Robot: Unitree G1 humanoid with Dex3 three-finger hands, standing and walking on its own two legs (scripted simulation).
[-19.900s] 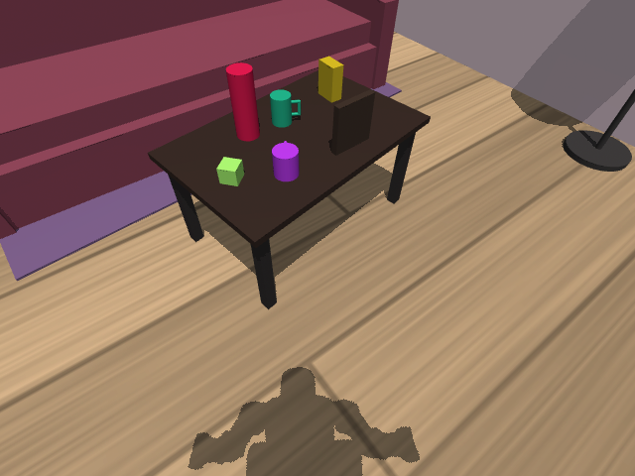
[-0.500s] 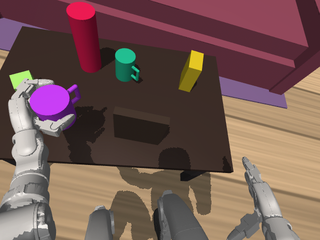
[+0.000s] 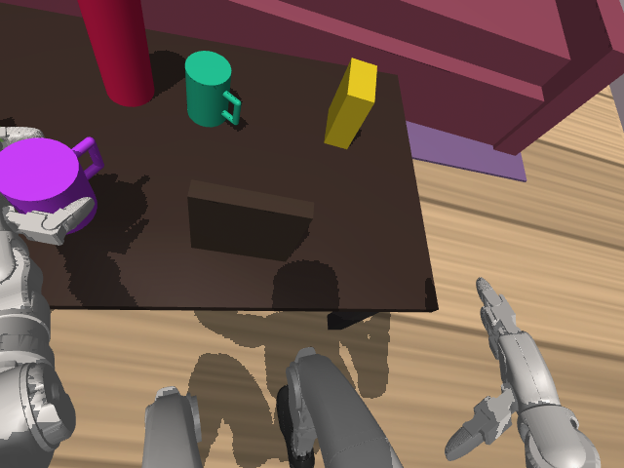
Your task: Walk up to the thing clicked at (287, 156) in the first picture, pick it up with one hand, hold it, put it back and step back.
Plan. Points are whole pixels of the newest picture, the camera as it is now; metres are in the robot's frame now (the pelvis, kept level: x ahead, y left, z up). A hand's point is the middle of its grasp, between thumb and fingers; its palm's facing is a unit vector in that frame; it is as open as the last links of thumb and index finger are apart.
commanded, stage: lower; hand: left
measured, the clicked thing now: (61, 180) +0.50 +0.20 -0.05
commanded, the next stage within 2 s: loosen in 0.72 s
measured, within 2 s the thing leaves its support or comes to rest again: rests again in 1.06 s
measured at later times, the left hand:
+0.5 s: hand (56, 201) +0.50 +0.22 -0.10, palm faces +0.26 -0.96 -0.02, open 11.3 cm
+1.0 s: hand (64, 198) +0.51 +0.21 -0.11, palm faces +0.26 -0.97 -0.01, open 11.2 cm
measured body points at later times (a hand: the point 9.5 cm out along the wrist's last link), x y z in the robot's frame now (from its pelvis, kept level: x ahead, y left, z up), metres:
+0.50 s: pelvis -0.01 +0.01 -0.03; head +0.19 +0.08 +0.37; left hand +0.48 +0.27 -0.10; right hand +0.17 -0.26 +0.03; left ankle +0.02 +0.13 -0.59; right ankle +0.06 -0.14 -0.59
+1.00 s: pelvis -0.02 +0.01 -0.05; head +0.19 +0.08 +0.34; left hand +0.50 +0.27 -0.11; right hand +0.16 -0.26 +0.03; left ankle +0.02 +0.13 -0.59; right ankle +0.06 -0.14 -0.59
